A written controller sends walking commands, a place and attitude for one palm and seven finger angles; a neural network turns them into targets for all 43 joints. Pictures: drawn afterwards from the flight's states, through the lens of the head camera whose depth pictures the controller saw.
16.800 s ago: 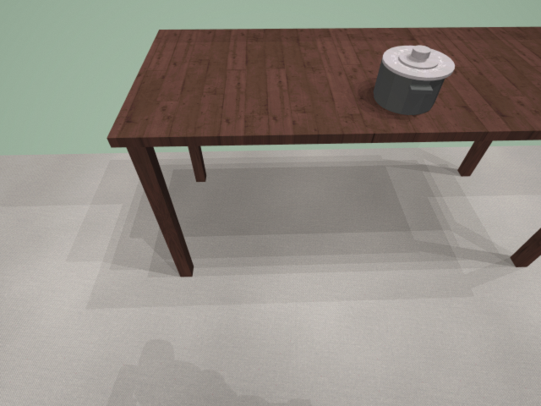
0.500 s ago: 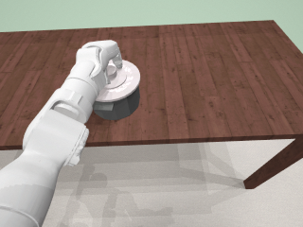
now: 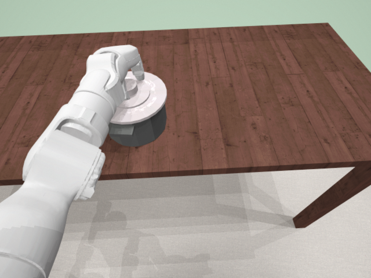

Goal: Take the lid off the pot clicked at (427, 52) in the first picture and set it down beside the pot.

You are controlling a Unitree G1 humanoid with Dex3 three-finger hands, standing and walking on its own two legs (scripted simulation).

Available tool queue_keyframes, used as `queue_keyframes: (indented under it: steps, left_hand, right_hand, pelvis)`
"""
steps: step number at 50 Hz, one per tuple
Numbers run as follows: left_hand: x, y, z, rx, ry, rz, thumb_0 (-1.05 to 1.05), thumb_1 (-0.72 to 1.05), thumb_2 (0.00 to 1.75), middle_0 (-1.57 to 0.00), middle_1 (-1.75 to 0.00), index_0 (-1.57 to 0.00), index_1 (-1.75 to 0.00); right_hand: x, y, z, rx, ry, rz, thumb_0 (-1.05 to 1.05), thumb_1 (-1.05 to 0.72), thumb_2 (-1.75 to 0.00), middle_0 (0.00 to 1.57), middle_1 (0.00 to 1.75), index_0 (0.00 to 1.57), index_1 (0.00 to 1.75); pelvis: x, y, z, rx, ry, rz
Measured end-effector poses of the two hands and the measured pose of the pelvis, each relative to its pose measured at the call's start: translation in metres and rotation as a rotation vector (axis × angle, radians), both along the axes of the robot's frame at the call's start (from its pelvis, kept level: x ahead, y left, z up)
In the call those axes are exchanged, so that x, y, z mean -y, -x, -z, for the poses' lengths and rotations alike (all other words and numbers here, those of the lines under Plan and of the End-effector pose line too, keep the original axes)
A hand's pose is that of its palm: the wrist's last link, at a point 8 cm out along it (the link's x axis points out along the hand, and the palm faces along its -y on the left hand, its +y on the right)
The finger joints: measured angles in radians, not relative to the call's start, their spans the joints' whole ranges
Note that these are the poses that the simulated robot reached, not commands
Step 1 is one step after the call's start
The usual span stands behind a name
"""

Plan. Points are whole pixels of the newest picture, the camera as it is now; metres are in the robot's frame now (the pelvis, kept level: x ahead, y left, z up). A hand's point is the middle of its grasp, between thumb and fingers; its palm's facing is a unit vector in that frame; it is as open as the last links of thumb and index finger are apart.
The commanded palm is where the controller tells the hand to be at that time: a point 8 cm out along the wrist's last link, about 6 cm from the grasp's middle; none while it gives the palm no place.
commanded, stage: lower the open fingers around the knob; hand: left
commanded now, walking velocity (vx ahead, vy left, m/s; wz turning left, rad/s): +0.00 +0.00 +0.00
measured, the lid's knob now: (127, 87) +0.53 +0.09 +0.12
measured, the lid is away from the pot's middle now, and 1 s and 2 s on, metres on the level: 0.01 0.01 0.01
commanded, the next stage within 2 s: raise the hand to come down again in 0.54 s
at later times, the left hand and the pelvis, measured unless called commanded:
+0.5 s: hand (123, 83) +0.50 +0.09 +0.15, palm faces -0.39 -0.03 -0.92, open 10.2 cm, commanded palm +0.51 +0.09 +0.18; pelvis +0.00 +0.00 +0.00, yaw +0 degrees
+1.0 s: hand (123, 84) +0.51 +0.09 +0.14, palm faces -0.33 -0.03 -0.95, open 10.3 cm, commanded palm +0.51 +0.10 +0.20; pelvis +0.00 +0.00 +0.00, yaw +0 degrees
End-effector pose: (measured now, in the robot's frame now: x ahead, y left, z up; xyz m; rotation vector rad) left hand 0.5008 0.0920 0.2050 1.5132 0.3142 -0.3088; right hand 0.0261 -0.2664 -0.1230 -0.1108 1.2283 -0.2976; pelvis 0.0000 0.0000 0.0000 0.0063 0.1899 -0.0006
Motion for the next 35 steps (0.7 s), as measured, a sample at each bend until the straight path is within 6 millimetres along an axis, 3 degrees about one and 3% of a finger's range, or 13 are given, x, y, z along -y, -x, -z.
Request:
queue_keyframes:
  steps: [35]
  left_hand:
    - [0.001,-0.0049,-0.0004,0.006,0.002,0.013,0.0,-0.31,1.47,-0.95,-0.15,-0.84,-0.09]
  right_hand:
    - [-0.0023,0.0083,0.001,-0.023,0.007,0.011,0.01,-0.91,-0.9,0.2,0.3,0.2,0.3]
  pelvis:
    - [-0.0026,-0.0004,0.0014,-0.015,0.002,0.006]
